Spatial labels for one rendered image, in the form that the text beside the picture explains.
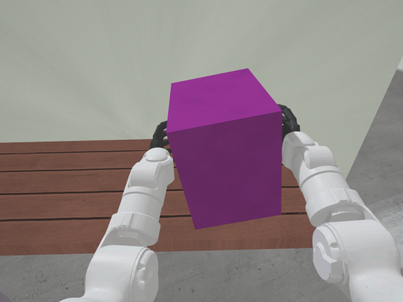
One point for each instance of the carton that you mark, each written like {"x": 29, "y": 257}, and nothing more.
{"x": 225, "y": 134}

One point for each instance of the right robot hand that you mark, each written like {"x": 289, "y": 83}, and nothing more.
{"x": 289, "y": 121}

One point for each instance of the left robot hand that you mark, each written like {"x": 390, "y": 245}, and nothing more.
{"x": 159, "y": 134}

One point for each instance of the table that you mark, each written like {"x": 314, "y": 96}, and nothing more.
{"x": 59, "y": 197}

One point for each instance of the robot right forearm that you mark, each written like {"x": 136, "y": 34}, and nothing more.
{"x": 326, "y": 192}

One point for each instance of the robot right upper arm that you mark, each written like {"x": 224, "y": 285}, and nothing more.
{"x": 359, "y": 257}

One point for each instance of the robot left upper arm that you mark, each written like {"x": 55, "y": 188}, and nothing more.
{"x": 120, "y": 273}

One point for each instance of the robot left forearm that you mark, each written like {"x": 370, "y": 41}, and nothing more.
{"x": 137, "y": 221}

